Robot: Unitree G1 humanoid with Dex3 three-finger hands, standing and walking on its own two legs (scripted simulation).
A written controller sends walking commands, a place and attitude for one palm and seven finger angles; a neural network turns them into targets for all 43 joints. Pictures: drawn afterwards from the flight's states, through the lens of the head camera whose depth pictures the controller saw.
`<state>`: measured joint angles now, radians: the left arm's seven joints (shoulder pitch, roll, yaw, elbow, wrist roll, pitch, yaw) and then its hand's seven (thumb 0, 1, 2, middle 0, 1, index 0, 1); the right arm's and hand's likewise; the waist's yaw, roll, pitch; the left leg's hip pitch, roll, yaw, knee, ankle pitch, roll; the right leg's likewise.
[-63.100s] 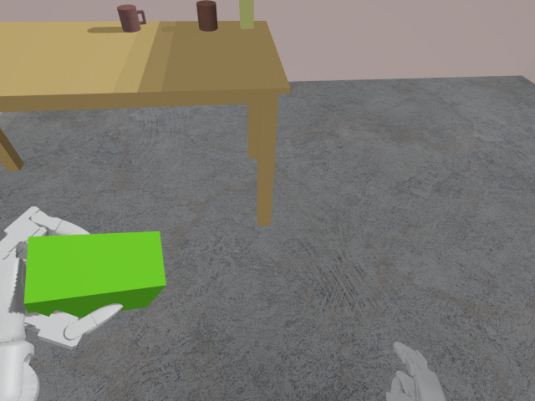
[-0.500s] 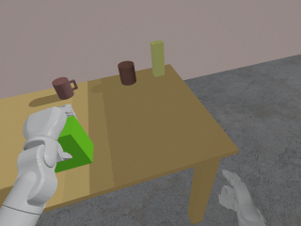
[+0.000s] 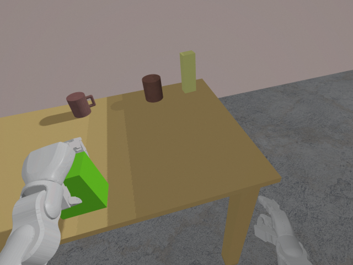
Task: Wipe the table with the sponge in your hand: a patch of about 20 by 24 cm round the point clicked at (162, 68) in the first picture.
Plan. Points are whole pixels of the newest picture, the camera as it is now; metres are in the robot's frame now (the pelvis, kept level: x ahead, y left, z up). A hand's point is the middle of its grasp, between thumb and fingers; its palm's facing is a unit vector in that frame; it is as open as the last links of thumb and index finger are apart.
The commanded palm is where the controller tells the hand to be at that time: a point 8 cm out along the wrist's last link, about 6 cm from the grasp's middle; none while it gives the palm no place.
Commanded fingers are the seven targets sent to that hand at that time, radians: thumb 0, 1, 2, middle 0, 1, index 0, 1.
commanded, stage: bring the sponge back beside the body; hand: left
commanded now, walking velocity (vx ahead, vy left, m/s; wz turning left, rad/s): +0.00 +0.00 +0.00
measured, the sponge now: (78, 191) +0.22 +0.28 +0.08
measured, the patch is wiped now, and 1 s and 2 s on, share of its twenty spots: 1.00 1.00 1.00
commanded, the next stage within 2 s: step back with the hand held close in 0.80 s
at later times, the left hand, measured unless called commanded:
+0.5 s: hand (59, 198) +0.18 +0.28 +0.12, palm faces +0.10 -0.13 -0.99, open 10.5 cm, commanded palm +0.15 +0.28 +0.20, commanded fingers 0.00 0.10 1.30 -1.20 -1.60 -1.20 -1.60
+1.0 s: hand (65, 189) +0.19 +0.27 +0.13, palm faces +0.26 -0.60 -0.76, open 10.5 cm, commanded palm +0.15 +0.29 +0.19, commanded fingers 0.00 0.10 1.30 -1.20 -1.60 -1.20 -1.60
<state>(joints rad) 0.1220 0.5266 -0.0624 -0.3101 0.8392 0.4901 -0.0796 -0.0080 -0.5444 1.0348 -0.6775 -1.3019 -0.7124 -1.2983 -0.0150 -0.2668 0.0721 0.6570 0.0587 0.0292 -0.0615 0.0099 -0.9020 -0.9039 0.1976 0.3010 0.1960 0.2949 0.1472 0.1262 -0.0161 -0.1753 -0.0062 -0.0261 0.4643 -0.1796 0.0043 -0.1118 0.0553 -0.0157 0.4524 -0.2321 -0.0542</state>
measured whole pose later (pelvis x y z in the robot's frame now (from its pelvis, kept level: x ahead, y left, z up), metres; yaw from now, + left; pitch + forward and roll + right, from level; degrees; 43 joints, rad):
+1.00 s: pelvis -0.01 +0.01 +0.00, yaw +1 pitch -5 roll -1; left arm 0.27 0.48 0.13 -0.35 0.31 0.25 -0.01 -0.01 -0.54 1.03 -0.68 -1.30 -0.71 -1.30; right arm 0.07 -0.24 0.08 0.56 0.03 -0.01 -0.07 0.01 -0.90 -0.90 0.20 0.30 0.20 0.30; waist 0.12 0.10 -0.03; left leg -0.25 -0.02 -0.05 0.55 -0.27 0.03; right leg -0.16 0.05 -0.03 0.46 -0.22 -0.04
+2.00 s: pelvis -0.09 +0.02 -0.02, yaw +3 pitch +2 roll -1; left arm 0.47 0.43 0.35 -0.68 -0.04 -0.14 0.13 -0.01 -0.56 1.04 -0.68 -1.31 -0.72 -1.31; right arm 0.18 -0.20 0.04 0.56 0.01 -0.03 -0.06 0.01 -0.90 -0.90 0.20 0.30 0.20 0.30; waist -0.02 -0.06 -0.01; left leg -0.48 0.01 -0.02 0.84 -0.37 -0.01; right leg -0.42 0.01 0.00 0.65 -0.26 0.00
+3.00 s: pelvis -0.38 -0.04 -0.02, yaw +5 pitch +0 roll +0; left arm 0.49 0.40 0.35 -0.59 -0.05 -0.12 0.11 -0.01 -0.57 1.05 -0.68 -1.31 -0.72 -1.31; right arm 0.26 -0.22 0.02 0.63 0.02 -0.09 -0.06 0.01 -0.90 -0.90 0.20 0.30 0.20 0.30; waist -0.02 -0.02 -0.07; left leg -0.32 0.02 0.06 0.70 -0.42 0.06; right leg -0.48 0.00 -0.08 0.71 -0.29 -0.06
